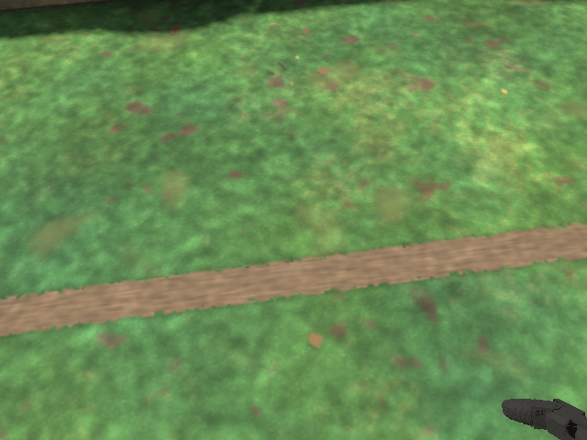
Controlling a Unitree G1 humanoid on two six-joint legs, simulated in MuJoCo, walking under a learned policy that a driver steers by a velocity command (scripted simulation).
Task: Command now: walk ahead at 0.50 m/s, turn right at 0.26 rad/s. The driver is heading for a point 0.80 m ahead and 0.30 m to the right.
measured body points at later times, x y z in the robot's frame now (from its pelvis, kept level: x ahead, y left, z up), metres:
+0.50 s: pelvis +0.25 -0.01 -0.01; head +0.27 -0.02 +0.44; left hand +0.52 +0.17 -0.09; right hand +0.20 -0.30 -0.13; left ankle +0.17 +0.14 -0.74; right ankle +0.36 -0.18 -0.71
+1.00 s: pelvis +0.38 -0.08 -0.01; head +0.41 -0.11 +0.44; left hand +0.66 +0.09 -0.09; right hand +0.39 -0.40 -0.11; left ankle +0.52 +0.02 -0.71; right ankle +0.37 -0.17 -0.74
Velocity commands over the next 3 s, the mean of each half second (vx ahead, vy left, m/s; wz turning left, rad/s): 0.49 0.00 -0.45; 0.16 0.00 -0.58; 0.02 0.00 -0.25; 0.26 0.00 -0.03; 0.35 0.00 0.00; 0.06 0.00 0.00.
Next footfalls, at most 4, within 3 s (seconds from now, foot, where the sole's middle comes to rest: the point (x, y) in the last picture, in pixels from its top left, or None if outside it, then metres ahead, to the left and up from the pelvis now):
0.08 left None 0.21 0.14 -0.78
0.58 right None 0.41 -0.18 -0.78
1.06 left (347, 407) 0.54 -0.01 -0.78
1.38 right None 0.34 -0.20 -0.78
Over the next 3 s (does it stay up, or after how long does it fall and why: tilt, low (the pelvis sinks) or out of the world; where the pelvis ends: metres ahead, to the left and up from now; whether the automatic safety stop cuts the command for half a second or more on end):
stays up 0.75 -0.34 0.00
